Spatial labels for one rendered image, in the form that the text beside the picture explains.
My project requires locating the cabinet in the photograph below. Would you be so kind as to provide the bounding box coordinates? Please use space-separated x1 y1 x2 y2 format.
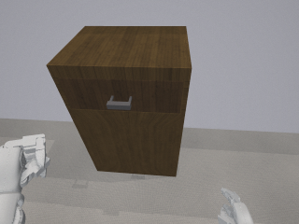
46 26 192 177

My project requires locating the robot left forearm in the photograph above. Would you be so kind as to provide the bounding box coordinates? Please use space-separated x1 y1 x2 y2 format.
0 191 26 224

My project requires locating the drawer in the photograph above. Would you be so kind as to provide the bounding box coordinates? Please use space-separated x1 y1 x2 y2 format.
58 77 184 114

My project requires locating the left robot hand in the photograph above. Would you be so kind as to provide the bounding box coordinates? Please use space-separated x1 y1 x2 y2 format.
0 133 50 193

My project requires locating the handle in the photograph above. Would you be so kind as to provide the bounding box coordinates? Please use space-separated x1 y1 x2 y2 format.
107 95 133 110

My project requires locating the right robot hand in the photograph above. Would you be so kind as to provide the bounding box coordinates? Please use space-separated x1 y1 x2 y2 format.
218 188 254 224

